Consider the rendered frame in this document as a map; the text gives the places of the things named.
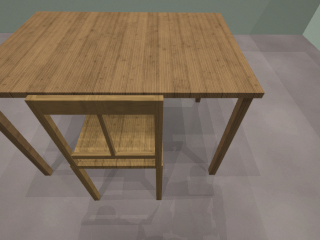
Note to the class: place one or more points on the table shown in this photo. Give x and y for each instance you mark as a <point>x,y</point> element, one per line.
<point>169,54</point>

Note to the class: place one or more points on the chair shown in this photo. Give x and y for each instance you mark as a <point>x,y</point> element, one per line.
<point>119,132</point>

